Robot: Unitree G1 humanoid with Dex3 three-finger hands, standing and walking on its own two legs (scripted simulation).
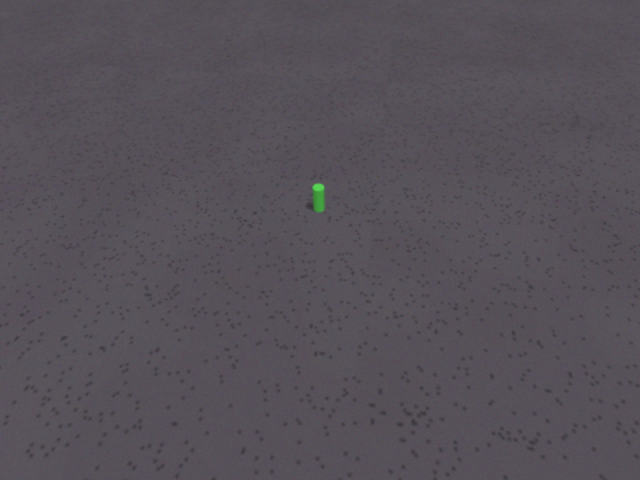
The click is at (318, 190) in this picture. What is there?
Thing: squat round
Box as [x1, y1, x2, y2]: [313, 184, 324, 211]
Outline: 315,184 313,185 313,207 315,211 322,211 324,209 323,185
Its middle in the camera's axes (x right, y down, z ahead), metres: -0.02 -0.19 +1.80
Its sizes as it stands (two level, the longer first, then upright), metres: 0.053 0.053 0.129
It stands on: the floor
